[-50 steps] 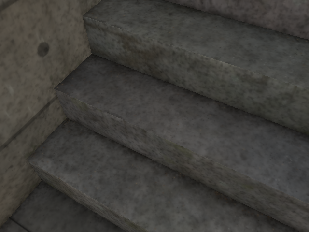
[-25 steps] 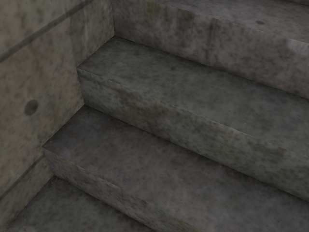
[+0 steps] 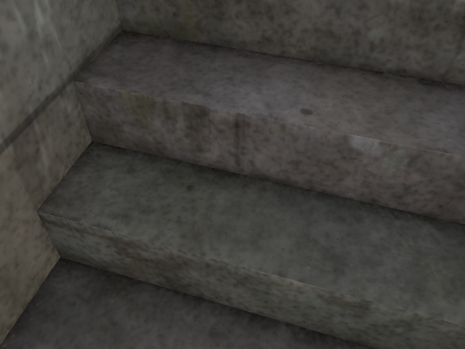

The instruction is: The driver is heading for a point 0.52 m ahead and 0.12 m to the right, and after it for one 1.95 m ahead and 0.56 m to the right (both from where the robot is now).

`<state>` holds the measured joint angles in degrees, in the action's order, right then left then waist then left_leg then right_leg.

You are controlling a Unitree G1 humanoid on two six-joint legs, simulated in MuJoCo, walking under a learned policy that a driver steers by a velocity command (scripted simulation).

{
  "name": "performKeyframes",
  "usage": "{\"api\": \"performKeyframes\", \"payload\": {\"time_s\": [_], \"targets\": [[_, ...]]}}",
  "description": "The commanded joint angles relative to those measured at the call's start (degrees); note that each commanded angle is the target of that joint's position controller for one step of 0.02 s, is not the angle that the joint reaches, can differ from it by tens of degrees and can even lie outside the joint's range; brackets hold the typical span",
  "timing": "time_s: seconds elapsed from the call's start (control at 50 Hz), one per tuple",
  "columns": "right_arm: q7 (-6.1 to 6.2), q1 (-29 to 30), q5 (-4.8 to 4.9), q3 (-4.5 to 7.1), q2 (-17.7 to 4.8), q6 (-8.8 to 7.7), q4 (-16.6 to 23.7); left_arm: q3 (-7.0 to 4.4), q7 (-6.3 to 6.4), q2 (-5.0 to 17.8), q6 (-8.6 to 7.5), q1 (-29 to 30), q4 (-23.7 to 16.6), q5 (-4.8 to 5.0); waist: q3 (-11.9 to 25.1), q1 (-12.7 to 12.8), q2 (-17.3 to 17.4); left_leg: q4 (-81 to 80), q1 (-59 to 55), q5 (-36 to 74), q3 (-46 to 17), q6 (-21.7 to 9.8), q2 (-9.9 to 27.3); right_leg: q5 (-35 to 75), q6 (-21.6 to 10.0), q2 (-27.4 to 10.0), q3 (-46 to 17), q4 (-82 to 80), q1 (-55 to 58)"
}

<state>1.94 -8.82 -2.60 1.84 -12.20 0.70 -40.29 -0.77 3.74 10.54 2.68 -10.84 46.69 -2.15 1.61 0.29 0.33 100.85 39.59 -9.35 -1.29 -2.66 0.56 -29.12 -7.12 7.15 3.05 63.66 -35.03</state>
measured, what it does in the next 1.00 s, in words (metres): climbs, turning right: left foot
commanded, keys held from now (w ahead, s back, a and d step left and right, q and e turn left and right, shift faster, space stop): e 0.56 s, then w+e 0.44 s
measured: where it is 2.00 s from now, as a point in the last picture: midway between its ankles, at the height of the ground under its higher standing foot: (439, 286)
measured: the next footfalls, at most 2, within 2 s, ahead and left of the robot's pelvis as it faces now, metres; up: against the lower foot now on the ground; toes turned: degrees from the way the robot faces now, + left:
left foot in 0.52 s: +0.20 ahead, +0.16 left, +0.00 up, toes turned -17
right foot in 1.18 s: +0.28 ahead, -0.31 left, +0.19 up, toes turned -44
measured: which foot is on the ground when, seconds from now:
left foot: up 0.00-0.50, down 0.52-1.00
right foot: down 0.00-0.52, up 0.54-1.00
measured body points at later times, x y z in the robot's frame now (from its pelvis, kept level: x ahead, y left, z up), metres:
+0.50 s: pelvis +0.10 +0.05 +0.07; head +0.14 +0.05 +0.52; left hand +0.31 +0.27 -0.03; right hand +0.25 -0.21 -0.01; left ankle +0.16 +0.17 -0.63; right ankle +0.04 -0.05 -0.66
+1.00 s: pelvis +0.16 +0.03 +0.09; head +0.19 +0.02 +0.54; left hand +0.46 +0.07 +0.00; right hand -0.02 -0.16 -0.04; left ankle +0.16 +0.17 -0.66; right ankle +0.10 -0.11 -0.33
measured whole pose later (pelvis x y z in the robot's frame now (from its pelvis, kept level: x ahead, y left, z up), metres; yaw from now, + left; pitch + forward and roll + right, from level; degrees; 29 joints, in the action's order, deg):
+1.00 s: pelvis +0.16 +0.03 +0.09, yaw -36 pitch +3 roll +0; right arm 2.1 -27.3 -3.2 3.5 -10.7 -7.4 -52.1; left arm -3.2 1.5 8.0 3.9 -3.7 32.3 -3.2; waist -0.6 -1.6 -2.3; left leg 20.0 4.7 -17.3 17.8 1.2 6.3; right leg -23.4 -5.6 1.3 -7.0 122.7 -67.3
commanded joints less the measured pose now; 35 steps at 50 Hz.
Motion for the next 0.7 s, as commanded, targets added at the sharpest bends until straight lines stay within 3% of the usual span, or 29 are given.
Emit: {"api": "performKeyframes", "payload": {"time_s": [0.02, 0.06, 0.1, 0.14, 0.16, 0.18, 0.2, 0.24, 0.28, 0.3, 0.36, 0.4, 0.42, 0.44, 0.46, 0.48, 0.5, 0.52, 0.54, 0.56, 0.58, 0.6, 0.62, 0.64, 0.66, 0.7], "targets": [[0.86, -6.86, -0.53, -1.56, 2.69, 0.66, 4.86, -0.49, -0.58, 0.79, -2.37, 2.75, 0.14, 0.05, -8.26, -5.21, -1.2, 12.72, 12.98, -2.45, -1.03, 0.45, -1.1, 15.57, -4.29, -9.64, -23.32, -31.18, -1.89], [0.35, -4.77, -1.16, -1.87, 2.6, 0.09, 6.97, -1.5, -0.99, 3.01, -3.59, 0.07, 1.19, 1.08, -5.36, -5.15, -0.48, 2.42, 13.67, 0.69, -1.73, 1.28, 0.95, 26.76, -3.11, -7.72, -19.25, -30.74, 4.85], [-0.01, -1.67, -1.1, -1.77, 2.14, 0.35, 8.27, -2.17, -0.18, 4.69, -3.69, -2.77, 0.9, 1.31, -1.8, -3.04, -1.22, -0.95, 16.22, 2.85, -0.05, 2.48, 0.75, 33.46, -3.53, -7.69, -20.1, -29.69, 11.81], [0.04, 2.79, -0.55, -2.04, 1.85, 0.64, 10.67, -3.06, 1.77, 6.8, -2.66, -3.73, -1.88, 1.75, 0.8, -0.7, -2.2, -8.96, 18.71, 1.43, 2.01, 4.89, 0.97, 40.45, -4.79, -9.02, -23.46, -30.4, 18.93], [0.18, 4.3, -0.24, -2.33, 2.85, 0.98, 11.56, -3.46, 2.55, 7.43, -2.06, -5.29, -2.45, 1.26, 2.88, 0.45, -4.42, -8.03, 20.26, 0.75, 2.43, 5.65, 0.45, 41.09, -5.97, -9.77, -25.47, -30.43, 22.9], [0.17, 1.26, -0.14, -2.01, 2.38, 1.39, 9.75, -3.59, 2.87, 7.12, -2.0, -3.78, -4.9, 0.76, 5.43, 0.59, -4.19, -4.82, 17.81, 2.82, 4.06, 5.87, -0.07, 48.1, -5.07, -10.59, -24.78, -29.56, 23.71], [0.02, 1.8, -0.13, -1.65, 1.75, 1.3, 9.84, -3.5, 3.0, 7.04, -2.25, -3.18, -6.76, 0.86, 6.93, 0.63, -4.89, -5.11, 17.26, 3.58, 3.02, 5.8, 0.42, 52.36, -5.73, -11.64, -26.02, -29.1, 25.55], [-0.16, 5.96, -0.5, -1.53, 1.77, 1.53, 11.44, -4.06, 3.28, 7.53, -2.48, -4.15, -8.08, 0.84, 6.38, 1.98, -4.48, -8.44, 17.87, 3.28, 2.58, 5.67, 0.45, 50.21, -6.2, -12.24, -28.64, -30.18, 27.85], [-0.02, 8.01, -0.54, -1.55, 1.45, 1.93, 11.89, -4.63, 3.5, 7.72, -2.68, -5.09, -9.3, 0.75, 5.48, 2.96, -5.76, -11.85, 18.72, 2.53, 1.55, 5.05, 0.59, 50.24, -6.16, -13.36, -31.29, -31.19, 31.17], [0.26, 8.17, -0.51, -1.33, 1.31, 2.37, 11.86, -4.77, 3.53, 7.63, -2.92, -5.72, -9.61, 0.59, 5.78, 3.65, -8.06, -11.19, 18.49, 0.84, 1.47, 4.58, -0.04, 52.12, -6.72, -13.72, -32.22, -31.42, 33.15], [-0.19, 8.77, 0.06, -1.87, 1.52, 2.37, 12.35, -4.76, 3.58, 6.9, -2.94, -3.82, -11.3, 0.19, 4.28, 2.64, -7.29, -24.75, 12.69, -2.63, 0.13, 3.47, 0.57, 53.46, -6.57, -13.3, -32.08, -31.88, 32.83], [0.07, 7.28, 0.77, -1.72, 0.8, 1.63, 12.28, -4.88, 3.6, 7.54, -3.03, -1.34, -12.86, -0.53, 5.38, 2.02, -8.9, -28.23, 7.15, -6.3, -2.09, 1.81, 0.89, 59.99, -7.26, -15.55, -34.15, -32.92, 32.0], [0.15, 6.7, 1.09, -1.68, 0.33, 1.27, 12.47, -4.98, 3.42, 7.81, -2.85, -0.86, -13.06, -0.5, 5.03, 1.51, -8.12, -34.87, 3.67, -9.03, -2.39, 1.46, 1.21, 62.62, -6.35, -15.1, -33.3, -33.03, 31.11], [0.18, 6.17, 1.62, -1.8, 0.35, 0.91, 12.87, -5.1, 3.03, 8.22, -2.56, -0.33, -13.23, -0.36, 4.42, 0.97, -8.24, -43.88, -2.16, -12.2, -1.8, 1.22, 1.0, 65.78, -4.62, -13.8, -31.32, -33.88, 28.97], [0.79, 3.19, 2.85, -1.49, -0.16, 0.69, 12.3, -5.28, 2.56, 8.21, -2.19, 0.31, -13.23, -0.19, 4.25, -0.4, -8.77, -55.17, -10.43, -12.48, -0.69, 1.26, 0.29, 69.3, -2.42, -11.62, -30.1, -34.04, 26.63], [1.56, 0.0, 3.64, -0.72, -1.51, 0.63, 11.22, -5.46, 1.91, 8.46, -2.09, -0.4, -12.65, 0.13, 4.36, -1.5, -8.81, -67.19, -15.72, -7.69, 2.07, 1.85, -1.15, 71.2, -0.99, -9.74, -29.57, -32.38, 28.3], [2.14, -4.35, 3.79, -0.19, -2.14, 0.28, 9.28, -5.63, 0.93, 8.58, -2.48, 0.12, -12.22, 0.99, 5.44, -3.55, -6.25, -78.33, -23.19, 4.5, 3.75, 2.1, -1.13, 68.67, 0.32, -7.87, -27.13, -27.65, 28.18], [2.69, -4.32, 2.47, 0.24, -3.5, 0.0, 8.17, -5.59, -0.58, 6.62, -3.02, -0.85, -11.95, 2.04, 4.91, -2.44, 2.63, -81.46, -32.52, 17.02, 1.14, 1.36, 2.88, 40.78, 2.74, -3.85, -21.59, -15.93, 18.32], [2.67, -5.35, 2.75, 0.98, -7.46, 0.41, 8.65, -5.19, -1.38, 3.02, -3.59, -5.36, -12.83, 1.86, 9.03, 0.5, 17.07, -71.11, -46.91, 65.7, -12.63, -4.83, 18.55, 0.21, 6.77, 3.41, -13.92, -0.65, 0.44], [2.56, -8.29, 1.83, 1.7, -8.37, 0.34, 9.87, -5.62, -1.24, 6.6, -3.06, -6.89, -12.57, 0.96, 16.31, -1.43, 15.52, -71.31, -45.45, 70.16, -19.22, -11.73, 25.95, -7.07, 9.42, 2.35, -11.07, 15.0, -2.17], [2.69, -5.9, 0.66, 1.28, -5.38, 0.29, 10.75, -5.78, -1.45, 6.97, -2.73, -3.75, -11.92, 0.13, 15.48, -1.17, 10.33, -74.29, -41.81, 47.64, -18.67, -13.03, 23.69, -2.82, 10.47, -0.47, -11.25, 24.46, -4.82], [3.18, -2.08, 0.15, 0.53, -2.86, 0.47, 11.72, -5.79, -1.88, 6.77, -2.38, -0.52, -12.39, -1.13, 10.16, -0.17, 8.79, -76.86, -36.86, 18.3, -16.1, -11.28, 18.93, 2.55, 10.64, -2.03, -11.14, 30.34, -8.7], [3.26, -1.81, -0.99, 0.91, -3.61, 0.68, 10.3, -4.84, -2.09, 4.26, -1.82, 3.26, -14.68, -1.43, 3.77, 0.68, 10.86, -78.67, -32.26, 0.58, -12.67, -11.61, 14.04, 7.73, 10.77, -2.1, -10.96, 36.2, -13.5], [3.3, -2.18, -0.91, 0.94, -3.86, 0.27, 9.74, -4.32, -2.64, 4.69, -1.59, 4.29, -15.75, -1.65, 0.66, 0.76, 7.84, -81.26, -29.25, -10.95, -11.2, -11.32, 13.1, 10.28, 10.57, -2.64, -10.73, 36.78, -16.06], [2.85, -2.29, -0.37, 0.93, -4.02, -0.57, 9.13, -4.06, -3.47, 5.42, -1.31, 4.49, -15.82, -1.0, -1.68, 1.4, 4.76, -83.2, -28.03, -17.25, -10.61, -10.37, 12.53, 12.45, 10.6, -2.97, -10.74, 33.86, -17.29], [3.04, -4.68, 0.41, 1.12, -4.37, -2.65, 6.8, -3.34, -4.07, 4.26, -1.0, 6.08, -16.59, -0.92, -2.23, 0.44, 1.77, -84.35, -28.63, -18.41, -9.77, -10.14, 13.85, 14.42, 10.17, -2.46, -9.61, 35.46, -20.35]]}}
Velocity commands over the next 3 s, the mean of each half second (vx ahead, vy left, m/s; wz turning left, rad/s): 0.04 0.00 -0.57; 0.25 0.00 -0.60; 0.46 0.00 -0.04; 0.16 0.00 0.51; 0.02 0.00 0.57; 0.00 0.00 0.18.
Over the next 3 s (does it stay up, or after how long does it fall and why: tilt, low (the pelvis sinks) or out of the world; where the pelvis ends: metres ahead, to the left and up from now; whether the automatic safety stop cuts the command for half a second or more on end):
stays up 0.58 -0.41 0.49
